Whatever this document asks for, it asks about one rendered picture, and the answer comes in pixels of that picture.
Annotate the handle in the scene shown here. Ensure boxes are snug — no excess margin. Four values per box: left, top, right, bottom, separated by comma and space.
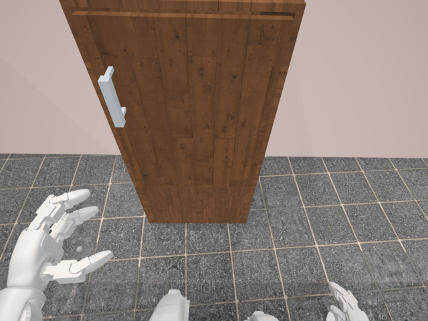
98, 66, 126, 127

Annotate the left robot forearm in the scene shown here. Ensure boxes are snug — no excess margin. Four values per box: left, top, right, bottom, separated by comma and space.
0, 286, 46, 321

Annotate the robot right hand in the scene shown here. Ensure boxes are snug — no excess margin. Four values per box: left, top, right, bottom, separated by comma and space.
326, 282, 369, 321

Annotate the robot left thigh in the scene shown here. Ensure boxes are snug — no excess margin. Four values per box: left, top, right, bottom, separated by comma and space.
149, 294, 190, 321

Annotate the cupboard door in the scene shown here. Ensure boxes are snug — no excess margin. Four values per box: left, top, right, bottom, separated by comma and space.
71, 11, 294, 188

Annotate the robot left hand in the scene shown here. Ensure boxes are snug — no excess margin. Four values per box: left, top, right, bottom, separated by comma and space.
7, 189, 113, 292

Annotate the robot left shin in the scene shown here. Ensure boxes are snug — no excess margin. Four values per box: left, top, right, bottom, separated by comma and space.
168, 289, 181, 295

